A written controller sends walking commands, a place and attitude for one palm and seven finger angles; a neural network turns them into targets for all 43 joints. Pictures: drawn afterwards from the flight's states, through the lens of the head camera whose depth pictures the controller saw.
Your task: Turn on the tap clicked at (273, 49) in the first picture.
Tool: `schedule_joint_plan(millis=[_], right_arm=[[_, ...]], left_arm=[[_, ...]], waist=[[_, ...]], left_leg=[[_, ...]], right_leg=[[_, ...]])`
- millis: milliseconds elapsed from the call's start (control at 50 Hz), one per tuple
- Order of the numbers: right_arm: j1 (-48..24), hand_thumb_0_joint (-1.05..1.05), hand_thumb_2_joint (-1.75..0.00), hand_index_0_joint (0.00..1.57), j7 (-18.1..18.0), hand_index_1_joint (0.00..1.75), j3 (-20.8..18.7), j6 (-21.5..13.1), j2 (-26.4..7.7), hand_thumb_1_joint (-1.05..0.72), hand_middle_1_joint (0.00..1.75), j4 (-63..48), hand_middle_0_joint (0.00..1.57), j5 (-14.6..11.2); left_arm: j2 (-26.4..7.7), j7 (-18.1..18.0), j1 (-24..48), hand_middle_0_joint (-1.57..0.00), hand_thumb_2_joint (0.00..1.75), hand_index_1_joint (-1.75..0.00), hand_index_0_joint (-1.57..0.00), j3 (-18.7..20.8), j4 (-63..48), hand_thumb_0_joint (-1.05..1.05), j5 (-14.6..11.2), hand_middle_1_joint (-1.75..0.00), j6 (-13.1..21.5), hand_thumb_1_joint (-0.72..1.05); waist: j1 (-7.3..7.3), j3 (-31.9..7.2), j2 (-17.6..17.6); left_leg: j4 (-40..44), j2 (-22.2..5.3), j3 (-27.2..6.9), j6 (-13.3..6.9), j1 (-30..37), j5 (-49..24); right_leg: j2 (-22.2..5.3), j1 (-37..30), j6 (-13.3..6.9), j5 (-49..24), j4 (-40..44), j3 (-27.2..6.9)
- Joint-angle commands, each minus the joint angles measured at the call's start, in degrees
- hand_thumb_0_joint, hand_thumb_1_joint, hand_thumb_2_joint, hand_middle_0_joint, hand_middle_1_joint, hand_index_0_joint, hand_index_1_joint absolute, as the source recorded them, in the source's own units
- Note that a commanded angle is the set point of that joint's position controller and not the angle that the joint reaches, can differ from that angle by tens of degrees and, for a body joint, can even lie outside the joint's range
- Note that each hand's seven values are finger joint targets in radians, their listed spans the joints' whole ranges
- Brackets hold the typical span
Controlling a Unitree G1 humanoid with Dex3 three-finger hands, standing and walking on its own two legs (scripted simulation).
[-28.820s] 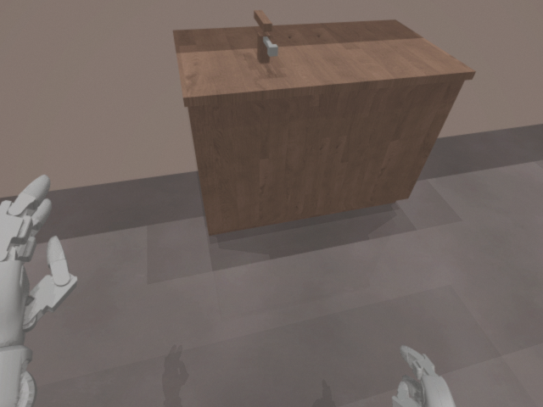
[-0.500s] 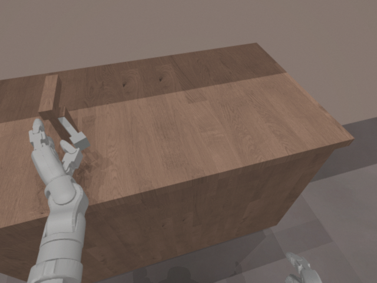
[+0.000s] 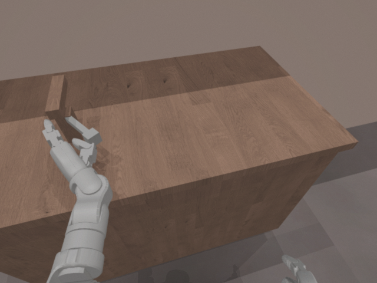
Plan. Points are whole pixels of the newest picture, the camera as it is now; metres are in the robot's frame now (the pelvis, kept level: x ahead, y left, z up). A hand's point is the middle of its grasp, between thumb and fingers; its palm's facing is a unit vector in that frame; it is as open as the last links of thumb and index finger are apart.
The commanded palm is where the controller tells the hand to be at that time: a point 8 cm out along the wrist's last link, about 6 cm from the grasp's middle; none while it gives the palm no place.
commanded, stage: push the lever round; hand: left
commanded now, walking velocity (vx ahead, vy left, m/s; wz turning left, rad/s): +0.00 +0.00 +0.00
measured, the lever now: (92, 137) +0.40 +0.24 +0.10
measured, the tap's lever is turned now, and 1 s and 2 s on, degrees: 35 59 79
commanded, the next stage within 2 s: lift the hand up off the lever in 1.40 s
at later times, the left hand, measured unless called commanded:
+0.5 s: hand (105, 141) +0.39 +0.21 +0.09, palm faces +0.80 -0.60 -0.06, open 7.8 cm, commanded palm +0.34 +0.21 +0.09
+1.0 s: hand (118, 132) +0.42 +0.19 +0.09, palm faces +0.84 -0.53 -0.09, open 7.6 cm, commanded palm +0.37 +0.20 +0.09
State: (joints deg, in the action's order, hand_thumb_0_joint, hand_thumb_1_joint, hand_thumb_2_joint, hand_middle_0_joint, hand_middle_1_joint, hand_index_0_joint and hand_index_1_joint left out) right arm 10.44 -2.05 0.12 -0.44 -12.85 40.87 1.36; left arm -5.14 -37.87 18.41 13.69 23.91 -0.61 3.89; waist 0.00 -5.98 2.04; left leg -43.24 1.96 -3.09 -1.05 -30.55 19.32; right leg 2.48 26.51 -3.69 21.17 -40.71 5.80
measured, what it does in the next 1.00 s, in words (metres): stands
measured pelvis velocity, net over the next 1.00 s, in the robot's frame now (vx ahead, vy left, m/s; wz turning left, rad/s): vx -0.01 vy -0.03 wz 0.01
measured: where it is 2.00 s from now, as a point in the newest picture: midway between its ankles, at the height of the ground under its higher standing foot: outside the picture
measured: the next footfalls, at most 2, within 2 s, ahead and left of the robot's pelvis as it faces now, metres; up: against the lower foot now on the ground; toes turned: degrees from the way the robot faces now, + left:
none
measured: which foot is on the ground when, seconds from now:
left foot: down 0.00-1.00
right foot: down 0.00-1.00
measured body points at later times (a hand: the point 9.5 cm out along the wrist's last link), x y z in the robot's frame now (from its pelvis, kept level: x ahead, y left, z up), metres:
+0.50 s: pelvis -0.01 +0.00 +0.00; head +0.01 -0.01 +0.45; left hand +0.34 +0.24 +0.10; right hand +0.15 -0.23 -0.12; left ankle +0.02 +0.10 -0.71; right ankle +0.00 -0.08 -0.71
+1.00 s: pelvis -0.01 -0.03 -0.01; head +0.02 -0.03 +0.44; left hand +0.37 +0.22 +0.10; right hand +0.11 -0.27 -0.14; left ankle +0.02 +0.10 -0.71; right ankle +0.00 -0.08 -0.71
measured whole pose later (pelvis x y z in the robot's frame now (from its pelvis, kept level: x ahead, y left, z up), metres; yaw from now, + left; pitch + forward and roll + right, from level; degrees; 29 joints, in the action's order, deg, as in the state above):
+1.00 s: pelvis -0.01 -0.03 -0.01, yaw +1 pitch +10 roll -1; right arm 11.5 1.5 -1.5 0.1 -11.8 44.3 4.3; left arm -3.2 -52.5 36.9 19.2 41.7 5.3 2.2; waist -2.6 -8.3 2.0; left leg -46.3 1.1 -4.6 1.0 -37.5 19.3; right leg 3.3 33.6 -5.8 21.9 -44.6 7.5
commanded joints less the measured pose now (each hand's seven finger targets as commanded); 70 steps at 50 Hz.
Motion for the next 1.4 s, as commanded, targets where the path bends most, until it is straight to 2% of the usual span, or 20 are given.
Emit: schedule_joint_plan(millis=[0,160,220,360,420,560,600,740,760,780,840,860,940,960,1020,1060,1080,1140,1360,1380], right_arm=[[-5.26,0.0,-0.9,0.2,-0.11,0.3,-2.73,-2.38,-7.11,-0.9,0.3,-7.47,0.2,0.36],[-5.49,0.0,-0.9,0.2,0.3,0.3,-3.1,-2.01,-6.99,-0.9,0.3,-6.43,0.2,0.93],[-5.95,0.0,-0.9,0.2,0.64,0.3,-2.84,-2.06,-6.52,-0.9,0.3,-6.08,0.2,1.03],[-5.2,0.0,-0.9,0.2,1.14,0.3,-3.46,-1.8,-6.41,-0.9,0.3,-5.02,0.2,1.7],[-5.6,0.0,-0.9,0.2,1.67,0.3,-3.17,-1.8,-6.01,-0.9,0.3,-5.08,0.2,1.79],[-5.16,0.0,-0.9,0.2,1.84,0.3,-3.41,-1.72,-6.16,-0.9,0.3,-4.04,0.2,2.21],[-5.18,0.0,-0.9,0.2,2.22,0.3,-3.24,-1.66,-5.89,-0.9,0.3,-4.19,0.2,2.14],[-3.7,0.0,-0.9,0.2,3.09,0.3,-3.58,-1.66,-5.81,-0.9,0.3,-3.91,0.2,2.8],[-3.45,0.0,-0.9,0.2,2.95,0.3,-3.98,-1.55,-6.12,-0.9,0.3,-3.45,0.2,2.78],[-3.78,0.0,-0.9,0.2,3.21,0.3,-3.58,-1.59,-5.93,-0.9,0.3,-3.82,0.2,2.78],[-2.84,0.0,-0.9,0.2,3.15,0.3,-3.71,-1.77,-6.01,-0.9,0.3,-3.42,0.2,2.89],[-2.78,0.0,-0.9,0.2,2.93,0.3,-4.0,-1.65,-6.34,-0.9,0.3,-3.22,0.2,2.89],[-2.15,0.0,-0.9,0.2,3.18,0.3,-3.8,-1.6,-5.87,-0.9,0.3,-3.7,0.2,2.89],[-1.69,0.0,-0.9,0.2,3.0,0.3,-3.99,-1.41,-6.3,-0.9,0.3,-3.16,0.2,2.87],[-1.44,0.0,-0.9,0.2,2.96,0.3,-3.73,-1.18,-6.16,-0.9,0.3,-3.76,0.2,2.72],[-1.09,0.0,-0.9,0.2,2.76,0.3,-4.03,-0.96,-6.57,-0.9,0.3,-3.52,0.2,2.72],[-1.1,0.0,-0.9,0.2,2.9,0.3,-3.71,-0.89,-6.28,-0.9,0.3,-3.94,0.2,2.74],[-0.11,0.0,-0.9,0.2,3.14,0.3,-3.89,-0.9,-6.3,-0.9,0.3,-3.79,0.2,2.85],[1.78,0.0,-0.9,0.2,2.87,0.3,-4.2,-0.05,-7.06,-0.9,0.3,-3.54,0.2,2.91],[1.91,0.0,-0.9,0.2,3.05,0.3,-4.11,-0.04,-6.74,-0.9,0.3,-3.83,0.2,2.97]], left_arm=[[-3.99,-0.64,24.87,-0.15,0.9,-0.15,-0.15,-4.8,-13.82,0.0,2.99,-0.15,3.36,0.9],[-3.8,-3.76,26.55,-0.15,0.9,-0.15,-0.15,-3.26,-10.74,0.0,4.04,-0.15,2.39,0.9],[-0.75,-4.57,30.76,-0.15,0.9,-0.15,-0.15,-6.21,-9.21,0.0,4.4,-0.15,2.18,0.9],[-2.77,-7.31,32.94,-0.15,0.9,-0.15,-0.15,-2.87,-7.48,0.0,5.73,-0.15,2.03,0.9],[0.21,-8.12,36.23,-0.15,0.9,-0.15,-0.15,-5.56,-6.18,0.0,5.96,-0.15,1.77,0.9],[-2.74,-11.08,38.9,-0.15,0.9,-0.15,-0.15,-1.1,-0.79,0.0,6.59,-0.15,1.28,0.9],[-1.07,-11.41,42.42,-0.15,0.9,-0.15,-0.15,-3.11,-0.84,0.0,6.86,-0.15,1.4,0.9],[-1.22,-13.29,44.69,-0.15,0.9,-0.15,-0.15,-1.87,1.23,0.0,7.98,-0.15,1.34,0.9],[-4.06,-13.75,42.47,-0.15,0.9,-0.15,-0.15,1.56,2.69,0.0,7.99,-0.15,1.09,0.9],[-1.2,-13.59,44.57,-0.15,0.9,-0.15,-0.15,-1.56,3.07,0.0,7.9,-0.15,0.92,0.9],[-3.11,-14.06,47.05,-0.15,0.9,-0.15,-0.15,-0.03,4.26,0.0,8.25,-0.15,1.48,0.9],[-6.09,-14.27,45.58,-0.15,0.9,-0.15,-0.15,3.03,4.27,0.0,8.5,-0.15,1.68,0.9],[-4.1,-13.77,46.41,-0.15,0.9,-0.15,-0.15,0.88,4.68,0.0,8.44,-0.15,1.94,0.9],[-7.13,-13.97,45.48,-0.15,0.9,-0.15,-0.15,4.09,5.7,0.0,8.59,-0.15,1.88,0.9],[-6.4,-13.62,46.76,-0.15,0.9,-0.15,-0.15,3.16,6.42,0.0,7.97,-0.15,1.65,0.9],[-9.78,-13.76,44.65,-0.15,0.9,-0.15,-0.15,6.85,7.56,0.0,8.03,-0.15,1.42,0.9],[-6.99,-13.34,46.13,-0.15,0.9,-0.15,-0.15,3.86,7.16,0.0,7.97,-0.15,1.33,0.9],[-7.18,-13.52,46.45,-0.15,0.9,-0.15,-0.15,4.21,8.32,0.0,8.45,-0.15,1.58,0.9],[-13.39,-13.37,47.45,-0.15,0.9,-0.15,-0.15,10.09,11.26,0.0,9.01,-0.15,1.44,0.9],[-11.01,-13.13,49.13,-0.15,0.9,-0.15,-0.15,7.69,9.91,0.0,9.08,-0.15,1.77,0.9]], waist=[[-1.99,-14.74,1.32],[-1.67,-15.58,-1.02],[-2.8,-14.41,-0.44],[-2.19,-18.44,0.26],[-3.17,-17.34,-0.08],[-2.81,-16.96,-1.83],[-3.98,-17.56,-1.11],[-4.0,-20.36,-0.17],[-3.27,-20.26,-1.46],[-4.34,-19.16,-1.47],[-4.84,-18.83,-3.12],[-3.82,-19.77,-2.15],[-4.63,-20.54,-1.67],[-3.85,-20.27,-1.35],[-4.92,-19.59,-3.36],[-3.87,-20.03,-2.95],[-4.73,-19.9,-2.35],[-5.0,-19.61,-3.6],[-4.73,-20.03,-3.32],[-5.45,-20.38,-2.63]], left_leg=[[4.75,-1.26,-2.01,0.62,11.17,-12.75],[4.52,-1.34,-2.31,1.11,10.0,-13.07],[4.36,-1.3,-2.17,1.11,9.75,-11.55],[3.13,-1.31,-2.21,1.65,10.24,-14.12],[2.86,-1.23,-1.96,1.4,9.09,-12.56],[2.67,-0.83,-1.74,0.71,5.32,-8.56],[2.11,-0.91,-1.43,0.52,5.77,-8.71],[0.68,-0.67,-0.71,0.28,5.01,-10.76],[0.8,-0.8,-1.18,0.29,4.03,-10.21],[0.81,-0.59,-0.75,0.04,3.63,-9.3],[0.58,-0.69,-0.44,-0.36,2.52,-7.6],[0.59,-0.59,-0.45,-0.3,2.11,-7.9],[0.01,-0.41,0.16,-0.44,1.79,-8.23],[0.26,-0.37,-0.14,-0.39,1.26,-8.4],[0.28,-0.33,0.35,-0.59,-0.02,-7.34],[0.46,-0.27,0.3,-0.58,-0.88,-7.44],[0.6,-0.19,0.52,-0.67,-0.21,-8.0],[0.49,-0.38,0.5,-0.65,-0.11,-8.29],[0.65,-0.29,1.0,-0.83,-1.71,-8.88],[0.6,-0.36,1.16,-0.89,-0.48,-9.7]], right_leg=[[-1.75,-2.84,1.22,-12.85,6.14,-3.56],[-1.7,-2.84,1.15,-12.28,5.75,-3.09],[-1.86,-1.2,1.23,-11.04,5.86,-3.05],[-1.74,-1.65,0.96,-12.49,4.89,-2.81],[-1.88,-0.52,1.14,-11.48,4.8,-2.72],[-1.92,-0.48,1.44,-8.86,5.32,-3.24],[-2.16,0.11,1.53,-9.19,5.2,-3.36],[-2.32,-0.8,1.73,-12.41,4.47,-3.59],[-2.23,-1.12,1.68,-11.67,4.57,-3.52],[-2.46,-0.33,2.03,-11.29,4.82,-3.7],[-2.59,-0.42,2.33,-10.32,5.46,-4.27],[-2.58,-1.27,2.22,-10.75,5.39,-4.62],[-3.1,-1.97,2.79,-13.55,5.14,-5.22],[-2.93,-2.42,2.51,-13.5,5.11,-5.06],[-3.73,-3.57,3.47,-15.02,5.94,-6.05],[-3.81,-4.58,3.47,-15.77,5.88,-6.24],[-3.87,-4.2,3.61,-16.87,5.58,-6.08],[-3.85,-4.02,3.74,-17.72,5.65,-5.78],[-4.25,-5.49,4.24,-20.67,5.3,-6.28],[-4.01,-4.75,4.16,-21.02,4.97,-5.89]])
